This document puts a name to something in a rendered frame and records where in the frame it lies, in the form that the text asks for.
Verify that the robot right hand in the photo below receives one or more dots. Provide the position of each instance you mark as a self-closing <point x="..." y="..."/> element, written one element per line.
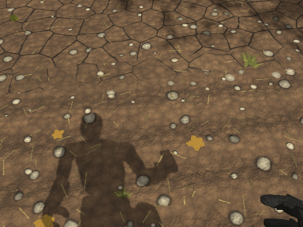
<point x="289" y="204"/>

